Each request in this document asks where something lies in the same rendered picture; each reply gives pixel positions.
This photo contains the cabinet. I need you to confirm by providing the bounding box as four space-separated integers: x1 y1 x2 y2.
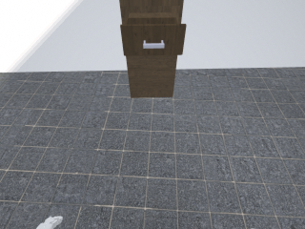
119 0 184 98

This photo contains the handle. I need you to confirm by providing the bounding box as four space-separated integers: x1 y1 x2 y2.
143 40 165 49

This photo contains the drawer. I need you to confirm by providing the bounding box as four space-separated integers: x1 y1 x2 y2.
120 17 187 56

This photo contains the left robot hand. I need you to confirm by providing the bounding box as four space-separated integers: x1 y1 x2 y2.
36 216 63 229

